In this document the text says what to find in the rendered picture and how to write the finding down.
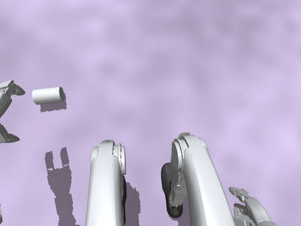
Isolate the left robot hand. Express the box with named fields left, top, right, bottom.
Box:
left=0, top=80, right=25, bottom=143

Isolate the right robot hand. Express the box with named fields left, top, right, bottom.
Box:
left=229, top=187, right=271, bottom=226

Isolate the right robot foot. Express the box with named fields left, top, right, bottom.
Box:
left=161, top=163, right=183, bottom=218

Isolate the can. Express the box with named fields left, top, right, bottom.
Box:
left=32, top=87, right=64, bottom=105

